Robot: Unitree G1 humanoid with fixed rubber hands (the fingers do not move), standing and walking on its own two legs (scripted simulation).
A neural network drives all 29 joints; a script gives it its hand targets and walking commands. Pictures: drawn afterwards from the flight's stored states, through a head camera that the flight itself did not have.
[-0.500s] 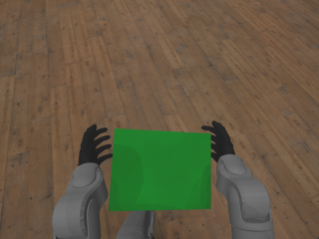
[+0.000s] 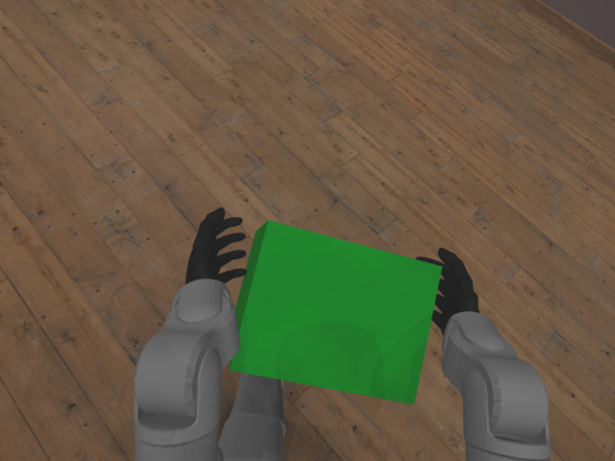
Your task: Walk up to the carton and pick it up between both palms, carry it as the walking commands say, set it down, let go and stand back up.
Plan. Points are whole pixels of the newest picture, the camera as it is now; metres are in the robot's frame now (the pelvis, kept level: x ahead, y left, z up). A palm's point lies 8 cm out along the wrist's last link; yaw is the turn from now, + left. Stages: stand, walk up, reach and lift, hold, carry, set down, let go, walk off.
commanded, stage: carry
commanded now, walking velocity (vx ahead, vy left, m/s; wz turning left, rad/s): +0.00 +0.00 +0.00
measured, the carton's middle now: (318, 300) +0.31 +0.06 -0.03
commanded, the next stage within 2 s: none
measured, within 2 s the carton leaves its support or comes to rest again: neither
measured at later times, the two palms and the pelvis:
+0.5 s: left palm (47, 29) +0.55 +0.51 +0.08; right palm (220, 109) +0.47 +0.25 +0.10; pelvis +0.24 +0.41 -0.04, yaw -20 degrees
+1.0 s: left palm out of the picture +0.71 +0.71 +0.13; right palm out of the picture +0.64 +0.44 +0.11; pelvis +0.38 +0.62 +0.06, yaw -13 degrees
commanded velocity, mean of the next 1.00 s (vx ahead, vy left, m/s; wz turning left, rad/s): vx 0.00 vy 0.00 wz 0.00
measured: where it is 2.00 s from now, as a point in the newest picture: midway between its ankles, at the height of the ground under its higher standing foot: (48, 344)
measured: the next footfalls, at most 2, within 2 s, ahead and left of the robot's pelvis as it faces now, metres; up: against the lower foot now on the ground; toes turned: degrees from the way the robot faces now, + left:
left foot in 0.38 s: +0.26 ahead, +0.46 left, +0.00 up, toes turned -14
right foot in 0.66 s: +0.33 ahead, +0.38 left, +0.00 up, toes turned -23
